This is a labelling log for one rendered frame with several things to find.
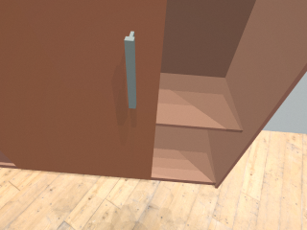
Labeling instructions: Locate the wardrobe door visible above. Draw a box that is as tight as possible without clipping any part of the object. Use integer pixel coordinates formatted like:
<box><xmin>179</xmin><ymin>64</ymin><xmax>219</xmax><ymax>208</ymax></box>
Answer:
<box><xmin>0</xmin><ymin>0</ymin><xmax>167</xmax><ymax>180</ymax></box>
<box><xmin>0</xmin><ymin>150</ymin><xmax>12</xmax><ymax>163</ymax></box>

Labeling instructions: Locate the handle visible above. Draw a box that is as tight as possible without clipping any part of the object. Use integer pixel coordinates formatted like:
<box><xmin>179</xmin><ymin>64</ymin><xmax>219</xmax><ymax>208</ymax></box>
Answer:
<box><xmin>124</xmin><ymin>31</ymin><xmax>137</xmax><ymax>109</ymax></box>

